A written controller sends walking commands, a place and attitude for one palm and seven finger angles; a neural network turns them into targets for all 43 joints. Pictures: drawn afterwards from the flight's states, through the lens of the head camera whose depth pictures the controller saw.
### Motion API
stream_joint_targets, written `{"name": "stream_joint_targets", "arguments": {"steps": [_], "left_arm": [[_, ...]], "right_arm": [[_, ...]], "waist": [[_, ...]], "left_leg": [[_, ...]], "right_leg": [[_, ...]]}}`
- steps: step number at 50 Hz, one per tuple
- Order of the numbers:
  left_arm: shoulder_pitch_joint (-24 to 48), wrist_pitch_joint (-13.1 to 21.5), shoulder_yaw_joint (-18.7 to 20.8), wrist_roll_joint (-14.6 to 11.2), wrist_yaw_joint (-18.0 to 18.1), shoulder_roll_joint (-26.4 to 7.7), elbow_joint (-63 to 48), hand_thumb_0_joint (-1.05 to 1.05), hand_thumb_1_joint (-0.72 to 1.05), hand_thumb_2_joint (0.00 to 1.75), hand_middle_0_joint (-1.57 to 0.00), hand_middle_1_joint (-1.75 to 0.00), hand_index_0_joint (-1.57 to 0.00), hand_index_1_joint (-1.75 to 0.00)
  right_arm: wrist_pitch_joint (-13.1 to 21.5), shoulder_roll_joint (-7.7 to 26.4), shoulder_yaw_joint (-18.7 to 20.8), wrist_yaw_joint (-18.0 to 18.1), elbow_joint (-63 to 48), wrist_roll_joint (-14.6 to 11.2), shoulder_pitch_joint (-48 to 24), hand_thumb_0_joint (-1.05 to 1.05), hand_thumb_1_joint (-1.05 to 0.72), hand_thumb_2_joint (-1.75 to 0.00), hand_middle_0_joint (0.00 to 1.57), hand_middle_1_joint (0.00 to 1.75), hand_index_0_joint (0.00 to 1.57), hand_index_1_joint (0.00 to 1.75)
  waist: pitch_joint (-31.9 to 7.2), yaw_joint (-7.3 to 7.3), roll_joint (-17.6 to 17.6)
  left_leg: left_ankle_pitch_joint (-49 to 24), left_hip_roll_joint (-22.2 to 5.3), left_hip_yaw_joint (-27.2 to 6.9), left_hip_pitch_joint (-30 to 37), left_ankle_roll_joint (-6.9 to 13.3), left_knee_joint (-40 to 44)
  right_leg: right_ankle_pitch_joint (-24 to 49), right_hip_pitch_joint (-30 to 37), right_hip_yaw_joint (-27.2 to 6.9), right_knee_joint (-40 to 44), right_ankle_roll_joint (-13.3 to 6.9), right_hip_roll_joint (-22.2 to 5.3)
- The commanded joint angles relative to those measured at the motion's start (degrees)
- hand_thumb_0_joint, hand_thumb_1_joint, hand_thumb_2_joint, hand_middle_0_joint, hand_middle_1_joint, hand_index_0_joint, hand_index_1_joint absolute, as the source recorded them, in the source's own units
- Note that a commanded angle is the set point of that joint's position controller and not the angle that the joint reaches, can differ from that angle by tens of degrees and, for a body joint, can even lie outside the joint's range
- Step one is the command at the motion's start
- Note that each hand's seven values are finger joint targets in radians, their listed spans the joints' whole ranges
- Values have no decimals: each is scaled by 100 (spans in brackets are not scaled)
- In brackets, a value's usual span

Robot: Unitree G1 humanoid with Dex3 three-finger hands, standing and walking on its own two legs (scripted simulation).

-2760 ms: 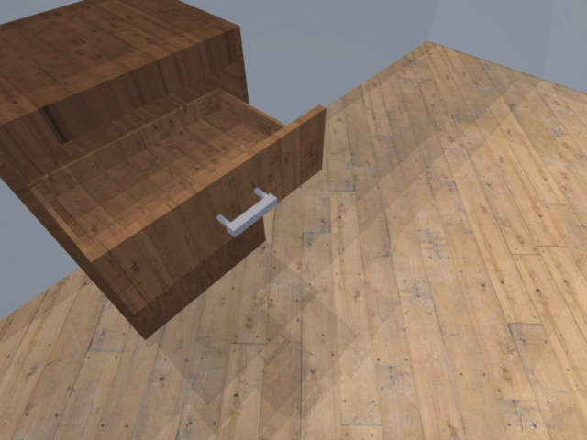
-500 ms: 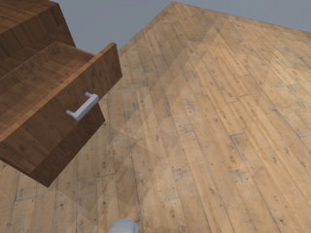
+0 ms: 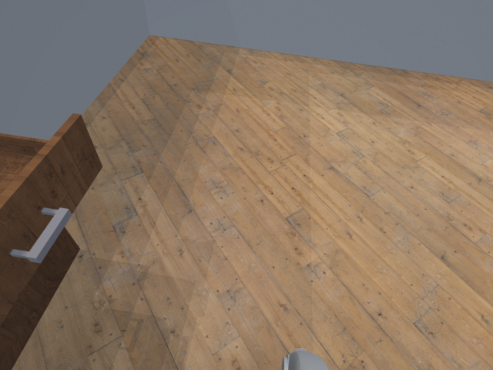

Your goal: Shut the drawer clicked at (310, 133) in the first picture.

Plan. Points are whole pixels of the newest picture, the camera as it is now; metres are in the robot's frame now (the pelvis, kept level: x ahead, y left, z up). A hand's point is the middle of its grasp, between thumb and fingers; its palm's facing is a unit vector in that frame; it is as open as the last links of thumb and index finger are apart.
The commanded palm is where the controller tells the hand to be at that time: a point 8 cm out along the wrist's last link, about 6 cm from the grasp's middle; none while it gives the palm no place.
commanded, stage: walk to a spot facing it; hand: left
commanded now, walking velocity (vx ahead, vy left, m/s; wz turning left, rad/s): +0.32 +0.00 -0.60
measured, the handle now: (41, 232) +0.36 +0.43 -0.07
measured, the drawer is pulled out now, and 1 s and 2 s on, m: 0.30 0.30 0.30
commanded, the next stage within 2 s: turn to face it in 1.08 s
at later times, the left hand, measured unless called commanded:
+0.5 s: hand (202, 300) +0.29 +0.10 -0.18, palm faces -0.23 -0.96 -0.19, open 7.3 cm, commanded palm none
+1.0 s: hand (259, 217) +0.52 -0.02 -0.19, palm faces -0.46 -0.88 -0.15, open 7.4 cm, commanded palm none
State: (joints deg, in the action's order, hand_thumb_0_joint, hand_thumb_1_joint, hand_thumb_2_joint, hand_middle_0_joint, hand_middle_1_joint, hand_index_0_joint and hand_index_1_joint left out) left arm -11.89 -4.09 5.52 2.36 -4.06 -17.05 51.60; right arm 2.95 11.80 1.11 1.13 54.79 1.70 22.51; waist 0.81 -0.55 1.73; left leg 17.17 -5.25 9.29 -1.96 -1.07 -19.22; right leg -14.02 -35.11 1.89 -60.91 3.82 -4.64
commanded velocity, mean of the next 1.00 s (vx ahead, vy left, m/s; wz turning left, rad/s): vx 0.36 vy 0.00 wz -0.31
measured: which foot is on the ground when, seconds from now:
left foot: down 0.00-0.18, up 0.20-0.52, down 0.54-1.00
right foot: up 0.00-0.16, down 0.18-0.56, up 0.58-1.00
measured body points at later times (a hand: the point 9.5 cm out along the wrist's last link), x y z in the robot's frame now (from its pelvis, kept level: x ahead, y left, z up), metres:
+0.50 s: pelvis +0.17 -0.07 -0.01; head +0.19 -0.05 +0.44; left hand +0.30 +0.15 -0.17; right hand +0.18 -0.32 -0.15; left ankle +0.28 +0.03 -0.72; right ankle +0.14 -0.18 -0.75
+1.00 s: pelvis +0.39 -0.15 -0.02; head +0.43 -0.17 +0.43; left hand +0.55 +0.02 -0.17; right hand +0.19 -0.28 -0.16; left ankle +0.30 +0.02 -0.75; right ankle +0.45 -0.31 -0.72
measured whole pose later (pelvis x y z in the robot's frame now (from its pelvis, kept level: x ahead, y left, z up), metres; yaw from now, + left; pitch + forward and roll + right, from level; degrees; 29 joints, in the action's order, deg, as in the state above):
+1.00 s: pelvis +0.39 -0.15 -0.02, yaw -26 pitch +1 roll +0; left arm -10.0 -0.8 4.1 2.1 -2.6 -10.5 58.4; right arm 4.2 6.4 2.1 0.8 65.0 2.2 28.8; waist 4.2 -3.2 0.6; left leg 23.8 -7.9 19.8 4.5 -4.7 -20.8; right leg -10.7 -30.6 8.3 -38.1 -1.6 -4.3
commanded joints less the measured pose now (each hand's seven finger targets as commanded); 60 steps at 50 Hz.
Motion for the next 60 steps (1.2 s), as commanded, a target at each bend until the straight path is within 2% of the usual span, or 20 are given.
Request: {"name": "stream_joint_targets", "arguments": {"steps": [1, 5, 7, 8, 9, 10, 12, 15, 25, 26, 28, 29, 31, 34, 46, 50, 51, 52, 53, 60], "left_arm": [[1445, 264, -162, -56, -58, 132, -792, 0, 90, 90, -20, -30, -20, -30], [1370, 358, -174, -67, -33, 110, -682, 0, 90, 90, -20, -30, -20, -30], [182, 470, -81, -62, 32, -168, -286, 0, 90, 90, -20, -30, -20, -30], [-869, 568, 58, -42, 106, -707, 54, 0, 90, 90, -20, -30, -20, -30], [-1665, 614, 244, -107, 229, -1410, 243, 0, 90, 90, -20, -30, -20, -30], [-1793, 552, 273, -242, 304, -1591, 315, 0, 90, 90, -20, -30, -20, -30], [-698, 536, 118, -211, 356, -1055, 34, 0, 90, 90, -20, -30, -20, -30], [115, 601, -39, -97, 424, -527, -109, 0, 90, 90, -20, -30, -20, -30], [30, 579, -5, -99, 354, -361, 11, 0, 90, 90, -20, -30, -20, -30], [-40, 566, -45, -109, 339, -181, -14, 0, 90, 90, -20, -30, -20, -30], [16, 609, -156, -137, 298, 385, -260, 0, 90, 90, -20, -30, -20, -30], [195, 592, -93, -66, 327, 133, -260, 0, 90, 90, -20, -30, -20, -30], [74, 574, -29, -30, 241, 142, -35, 0, 90, 90, -20, -30, -20, -30], [-397, 470, -42, -14, 213, 351, 243, 0, 90, 90, -20, -30, -20, -30], [839, 503, -177, -52, 144, 652, 90, 0, 90, 90, -20, -30, -20, -30], [-948, 677, -61, -13, 207, 259, 707, 0, 90, 90, -20, -30, -20, -30], [-1841, 759, 72, 10, 280, -227, 1000, 0, 90, 90, -20, -30, -20, -30], [-2353, 791, 209, -51, 384, -864, 1133, 0, 90, 90, -20, -30, -20, -30], [-2175, 749, 226, -174, 423, -1029, 1108, 0, 90, 90, -20, -30, -20, -30], [-419, 847, -191, -75, 532, 306, 702, 0, 90, 90, -20, -30, -20, -30]], "right_arm": [[119, 1007, 247, 43, -53, 14, 589, 0, -90, -90, 20, 30, 20, 30], [105, 1106, 302, 7, 82, 51, 586, 0, -90, -90, 20, 30, 20, 30], [82, 1176, 319, -16, 80, 4, 455, 0, -90, -90, 20, 30, 20, 30], [76, 1001, 259, -88, 5, -76, 475, 0, -90, -90, 20, 30, 20, 30], [96, 485, 161, -102, -259, -156, 446, 0, -90, -90, 20, 30, 20, 30], [96, 623, 198, -44, -489, -163, -298, 0, -90, -90, 20, 30, 20, 30], [74, 697, 271, -48, -390, -110, -516, 0, -90, -90, 20, 30, 20, 30], [-112, 441, 238, -63, -68, 2, 4, 0, -90, -90, 20, 30, 20, 30], [42, 276, 307, -148, -139, -29, 89, 0, -90, -90, 20, 30, 20, 30], [80, 436, 336, -101, -41, -24, 404, 0, -90, -90, 20, 30, 20, 30], [128, 1239, 481, -20, 118, 114, 1337, 0, -90, -90, 20, 30, 20, 30], [121, 1024, 417, 12, 138, 83, 1076, 0, -90, -90, 20, 30, 20, 30], [182, 571, 268, 7, -22, 29, 303, 0, -90, -90, 20, 30, 20, 30], [319, 299, 235, 42, 102, -28, 195, 0, -90, -90, 20, 30, 20, 30], [221, 299, 243, 32, 809, 23, 919, 0, -90, -90, 20, 30, 20, 30], [178, 509, 307, 20, 868, -28, 594, 0, -90, -90, 20, 30, 20, 30], [190, 367, 292, -53, 826, -105, 579, 0, -90, -90, 20, 30, 20, 30], [203, -138, 196, -63, 600, -184, 673, 0, -90, -90, 20, 30, 20, 30], [171, 5, 214, -26, 481, -202, 302, 0, -90, -90, 20, 30, 20, 30], [-165, -416, 177, -16, 677, -44, 332, 0, -90, -90, 20, 30, 20, 30]], "waist": [[730, -369, -1022], [536, -270, -1150], [-171, 349, -722], [-925, 779, 39], [-1729, 966, 1266], [-1531, 1042, 951], [-590, 571, 316], [-32, -71, 455], [284, -295, 272], [226, -419, -134], [246, -692, -2128], [408, -581, -1683], [802, -171, -607], [313, 30, -623], [713, -302, -1127], [-331, 613, -721], [-1047, 981, 30], [-1481, 961, 1355], [-1352, 893, 840], [69, -136, 320]], "left_leg": [[-957, -1494, -486, 231, 806, 785], [-2243, -1541, 78, 209, 596, 107], [-3650, -1268, 564, -220, 315, -1751], [-2625, -1085, 679, -1741, 47, -3274], [1547, -205, 500, -3517, -246, -5248], [1741, -258, -370, -3957, -87, -5952], [794, -603, -782, -3756, -30, -5986], [368, -664, -597, -2877, -181, -4743], [-330, 33, -51, -728, -168, -1487], [141, -112, -311, -142, -115, -1054], [2449, -2268, -3486, 398, 750, 1061], [2741, -2434, -3830, -58, 859, 1351], [1909, -1988, -2706, -768, 633, 1374], [-278, -1450, -1017, -469, 447, 1051], [-2027, -1446, 434, 285, 647, 681], [-3835, -1197, 840, 3, 340, -1776], [-2713, -896, 858, -1270, 184, -3340], [1385, 24, 532, -3010, -45, -5205], [1584, -75, -321, -3348, 84, -6049], [116, -480, -643, -2721, -61, -4583]], "right_leg": [[-87, -742, 276, 1119, -56, -175], [-299, 446, 626, 2217, -358, 156], [-69, 2401, 903, 3007, -617, 600], [30, 4572, 242, 3073, -901, 130], [137, 5815, -2711, 3648, -1557, -1824], [406, 5263, -3500, 4190, -1845, -2144], [-1199, 3501, -2807, 4564, -1717, -1760], [-371, 1941, -1423, 4721, -1403, -1090], [-1768, 910, -1154, 4304, -1170, -441], [-1637, 617, -1025, 3624, -1049, -170], [-1817, -694, 89, 281, -589, 788], [-1423, -912, -386, -661, -603, 383], [-398, -817, -450, -1068, -551, -24], [251, -452, -331, -854, -379, -123], [477, -69, 638, 2147, -469, -30], [483, 2612, 1017, 2968, -810, 554], [480, 4239, 75, 3034, -1046, -175], [1116, 5320, -2587, 3658, -1666, -1833], [1188, 4873, -3029, 4212, -1919, -2181], [1853, 1840, -121, 4617, -1205, -1311]]}}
